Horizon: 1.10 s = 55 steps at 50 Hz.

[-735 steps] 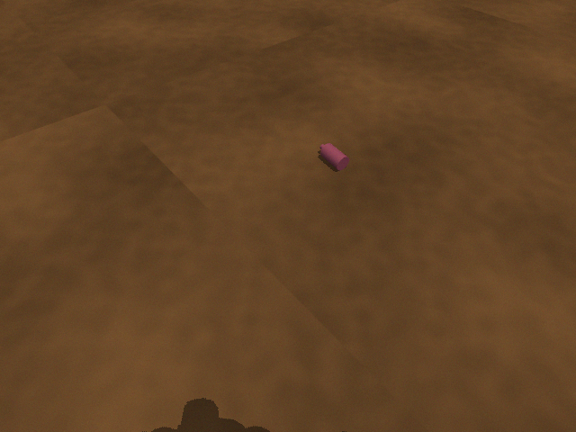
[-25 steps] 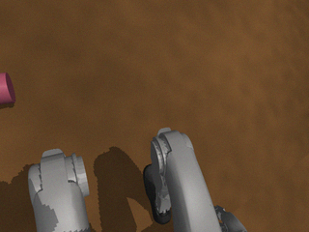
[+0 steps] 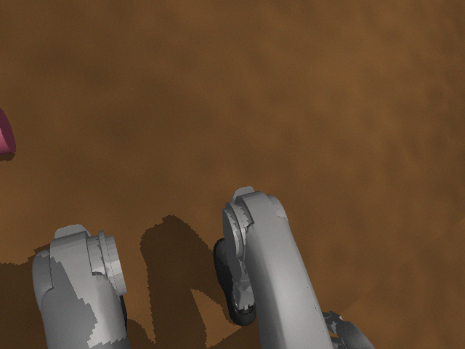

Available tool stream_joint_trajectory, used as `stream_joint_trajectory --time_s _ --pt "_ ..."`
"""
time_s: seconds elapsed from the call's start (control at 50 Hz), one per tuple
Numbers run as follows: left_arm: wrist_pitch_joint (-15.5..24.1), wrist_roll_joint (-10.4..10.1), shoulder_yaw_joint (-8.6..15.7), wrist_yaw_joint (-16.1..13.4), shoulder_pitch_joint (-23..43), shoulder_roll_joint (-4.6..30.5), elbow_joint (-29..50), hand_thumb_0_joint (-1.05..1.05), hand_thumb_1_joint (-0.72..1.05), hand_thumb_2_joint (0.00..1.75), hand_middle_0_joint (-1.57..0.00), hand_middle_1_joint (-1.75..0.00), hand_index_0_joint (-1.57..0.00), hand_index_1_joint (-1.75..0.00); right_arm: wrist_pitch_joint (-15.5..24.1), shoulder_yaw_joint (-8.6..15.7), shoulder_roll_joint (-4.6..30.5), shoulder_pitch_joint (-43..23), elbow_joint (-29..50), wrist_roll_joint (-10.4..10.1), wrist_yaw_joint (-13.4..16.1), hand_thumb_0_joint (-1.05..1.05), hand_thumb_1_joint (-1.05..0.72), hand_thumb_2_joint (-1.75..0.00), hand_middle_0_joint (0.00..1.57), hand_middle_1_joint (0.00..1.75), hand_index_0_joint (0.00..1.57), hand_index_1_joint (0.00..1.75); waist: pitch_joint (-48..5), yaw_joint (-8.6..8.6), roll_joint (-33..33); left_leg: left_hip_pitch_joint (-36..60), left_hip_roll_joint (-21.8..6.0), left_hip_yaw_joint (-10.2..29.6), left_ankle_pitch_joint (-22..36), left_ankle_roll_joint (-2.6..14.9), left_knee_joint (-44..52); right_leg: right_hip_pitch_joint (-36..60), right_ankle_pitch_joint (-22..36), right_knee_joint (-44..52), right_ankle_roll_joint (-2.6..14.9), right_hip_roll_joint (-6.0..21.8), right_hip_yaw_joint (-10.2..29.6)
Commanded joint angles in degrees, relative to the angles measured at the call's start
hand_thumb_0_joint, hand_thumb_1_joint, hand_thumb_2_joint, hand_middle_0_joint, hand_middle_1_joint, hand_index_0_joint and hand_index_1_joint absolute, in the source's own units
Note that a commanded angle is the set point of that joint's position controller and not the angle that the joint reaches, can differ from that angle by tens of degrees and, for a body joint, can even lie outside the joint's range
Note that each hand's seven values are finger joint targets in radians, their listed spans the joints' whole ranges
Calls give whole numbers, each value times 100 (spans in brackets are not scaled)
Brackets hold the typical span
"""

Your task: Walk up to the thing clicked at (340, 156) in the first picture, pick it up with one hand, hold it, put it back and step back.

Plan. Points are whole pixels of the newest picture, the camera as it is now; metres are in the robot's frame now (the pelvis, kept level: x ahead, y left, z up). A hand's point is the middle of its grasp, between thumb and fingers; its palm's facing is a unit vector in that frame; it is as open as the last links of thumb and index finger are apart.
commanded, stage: approach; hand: left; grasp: from above
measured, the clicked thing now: out of the picture +0.49 +0.38 -0.28
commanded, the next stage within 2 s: close in in 0.02 s
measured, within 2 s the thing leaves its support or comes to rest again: neither
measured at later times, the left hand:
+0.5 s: hand out of the picture +0.47 +0.37 -0.19, palm faces -0.44 -0.11 -0.89, open 13.4 cm
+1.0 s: hand out of the picture +0.48 +0.35 -0.23, palm faces -0.43 -0.11 -0.90, open 13.6 cm
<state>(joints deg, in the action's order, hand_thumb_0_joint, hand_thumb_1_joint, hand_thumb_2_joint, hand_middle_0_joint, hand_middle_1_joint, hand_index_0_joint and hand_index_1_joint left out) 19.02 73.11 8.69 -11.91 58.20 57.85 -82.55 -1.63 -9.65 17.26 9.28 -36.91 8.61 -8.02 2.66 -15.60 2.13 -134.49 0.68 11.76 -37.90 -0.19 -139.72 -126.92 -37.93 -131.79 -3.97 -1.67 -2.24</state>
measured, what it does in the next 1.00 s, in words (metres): stands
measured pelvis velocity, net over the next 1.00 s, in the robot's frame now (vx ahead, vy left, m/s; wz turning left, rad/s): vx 0.01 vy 0.01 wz -0.06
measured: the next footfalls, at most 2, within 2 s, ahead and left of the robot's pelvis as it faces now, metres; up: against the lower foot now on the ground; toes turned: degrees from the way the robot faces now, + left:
none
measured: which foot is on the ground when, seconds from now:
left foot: down 0.00-1.00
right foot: down 0.00-1.00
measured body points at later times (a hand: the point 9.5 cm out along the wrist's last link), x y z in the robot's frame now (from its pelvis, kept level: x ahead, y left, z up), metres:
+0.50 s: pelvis +0.01 +0.01 -0.01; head +0.26 +0.13 +0.34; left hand +0.49 +0.37 -0.14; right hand +0.07 -0.25 -0.08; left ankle +0.08 +0.13 -0.29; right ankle +0.12 -0.15 -0.29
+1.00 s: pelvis +0.01 +0.01 -0.02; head +0.27 +0.13 +0.32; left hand +0.49 +0.36 -0.18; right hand +0.05 -0.26 -0.08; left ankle +0.08 +0.13 -0.29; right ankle +0.12 -0.15 -0.29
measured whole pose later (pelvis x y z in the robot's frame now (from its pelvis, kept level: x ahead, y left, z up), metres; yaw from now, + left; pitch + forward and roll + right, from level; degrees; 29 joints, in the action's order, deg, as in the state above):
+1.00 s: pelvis +0.01 +0.01 -0.02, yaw -3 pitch +30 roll -15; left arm 19.5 81.1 8.8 -28.8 62.7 63.4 -96.0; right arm 4.1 -13.8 17.5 7.6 -37.4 12.8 -9.4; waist 5.3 -20.6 6.4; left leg -136.6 0.3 14.4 -40.5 0.1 -145.8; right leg -128.4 -38.8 -135.5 -3.9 -3.1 -4.0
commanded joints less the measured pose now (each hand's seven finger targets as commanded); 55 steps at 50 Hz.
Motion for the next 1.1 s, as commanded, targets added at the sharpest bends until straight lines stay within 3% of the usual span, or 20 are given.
stream_joint_trajectory --time_s 0.0,0.06,0.14,0.2,0.26,0.46,0.5,0.6,0.66,0.72,0.74,0.76,0.78,0.86,0.88,0.96,1.0,1.04,1.08 --pt "431 64 63 -468 2161 1433 1103 0 -55 100 -7 -102 -8 -102 -37 563 1578 1075 -84 117 80 0 -89 -89 20 30 20 30 -3932 -224 -2580 3404 -94 -619 656 18 1364 1330 809 1084 567 -99 -834" --pt "412 197 -129 -695 2108 1161 668 0 -57 103 -7 -101 -6 -101 -29 555 1560 1085 -153 150 52 0 -89 -89 20 30 20 30 -3716 -285 -2625 3445 -120 -516 606 28 1483 1024 815 1006 554 -96 -928" --pt "176 488 96 -939 2154 1591 670 0 -51 114 -11 -109 -10 -109 -22 598 1599 1118 -117 129 26 0 -89 -89 20 30 20 30 -4053 -70 -2963 3669 -86 -545 1064 11 1533 1085 1168 841 585 -79 -946" --pt "-28 416 -84 -1010 1981 1205 233 0 -51 110 -8 -109 -9 -108 7 588 1578 1057 -119 114 1 0 -89 -89 20 30 20 30 -3775 -206 -2683 3592 -94 -515 1203 47 1487 927 1300 815 570 -76 -940" --pt "-132 411 -5 -1048 2061 1394 330 0 -48 102 -7 -109 -10 -105 37 577 1600 991 -23 108 3 0 -89 -89 20 30 20 30 -3957 -187 -2653 3503 -89 -502 1263 59 1462 1073 1393 785 562 -73 -929" --pt "-160 379 98 -1014 2107 1537 272 0 -46 108 -8 -110 -10 -109 169 531 1613 990 54 146 -26 0 -89 -89 20 30 20 30 -3946 -263 -2763 3464 -100 -448 1164 19 1426 1118 1298 699 561 -56 -904" --pt "-153 353 -53 -975 1939 1294 -78 0 -48 108 -8 -109 -9 -108 198 469 1578 975 14 152 -34 0 -89 -89 20 30 20 30 -3632 -377 -2522 3220 -95 -475 1011 56 1352 1096 1193 755 553 -84 -891" --pt "-21 370 -17 -1038 1912 1567 -284 0 -47 111 -9 -111 -10 -110 267 348 1680 1027 -44 213 -41 0 -89 -89 20 30 20 30 -3426 -451 -2412 3117 -110 -460 925 76 1283 1222 1133 776 530 -108 -941" --pt "115 399 115 -1190 2148 1869 -70 0 -47 111 -9 -110 -9 -110 285 266 1743 1015 -43 256 -29 0 -89 -89 20 30 20 30 -3608 -447 -2440 3240 -123 -453 1060 85 1161 1323 1231 750 521 -115 -973" --pt "230 496 93 -1359 2083 1925 -246 0 -48 111 -9 -110 -9 -110 322 209 1762 974 -55 295 -31 0 -89 -89 20 30 20 30 -3592 -506 -2570 3377 -159 -428 1076 72 1119 1281 1236 697 516 -150 -1020" --pt "268 476 197 -1465 2160 2044 -172 0 -47 109 -8 -110 -9 -109 325 196 1781 926 -55 305 -23 0 -89 -89 20 30 20 30 -3627 -436 -2679 3367 -164 -414 1086 42 1157 1300 1234 665 523 -148 -1046" --pt "241 588 61 -1510 1934 1917 -532 0 -48 108 -7 -108 -8 -108 355 170 1738 941 -65 333 -39 0 -89 -89 20 30 20 30 -3458 -516 -2635 3329 -173 -438 1038 60 1076 1225 1206 646 524 -171 -1039" --pt "263 544 162 -1586 2013 1966 -413 0 -49 109 -8 -109 -8 -108 368 184 1796 900 -71 358 -32 0 -89 -90 20 30 20 30 -3457 -522 -2569 3262 -165 -430 1051 61 1066 1230 1227 647 504 -182 -1078" --pt "155 718 210 -1857 2033 2160 -471 0 -51 110 -8 -106 -7 -107 448 127 1818 827 -81 408 -40 0 -89 -90 20 30 20 30 -3450 -478 -2814 3244 -177 -451 1081 48 1064 1243 1300 591 509 -203 -1106" --pt "96 717 109 -1871 1967 1981 -613 0 -51 106 -7 -106 -7 -106 492 132 1820 862 -84 419 -63 0 -89 -90 20 30 20 30 -3308 -545 -2776 3255 -189 -445 1060 49 1030 1150 1303 544 505 -193 -1098" --pt "-96 643 126 -1949 1968 2011 -640 0 -52 104 -7 -103 -7 -103 629 138 1880 863 -112 424 -121 0 -89 -90 20 30 20 30 -3272 -593 -2770 3238 -212 -409 1233 49 970 1167 1454 509 488 -214 -1131" --pt "-182 541 184 -1970 1808 2069 -642 0 -51 106 -7 -104 -7 -104 664 146 1892 775 -80 429 -122 0 -89 -90 20 30 20 30 -3488 -477 -2801 3326 -218 -367 1298 29 1009 1234 1493 480 503 -221 -1151" --pt "-281 505 67 -1894 1767 1845 -725 0 -50 104 -7 -105 -7 -104 728 156 1885 847 -70 438 -161 0 -89 -90 20 30 20 30 -3223 -596 -2674 3174 -212 -386 1142 43 998 1215 1406 520 483 -230 -1143" --pt "-339 434 126 -1839 1722 1944 -705 0 -50 104 -7 -105 -8 -104 751 160 1906 817 -75 423 -171 0 -89 -90 20 30 20 30 -3252 -527 -2709 3124 -205 -369 1168 32 998 1244 1428 489 497 -223 -1127"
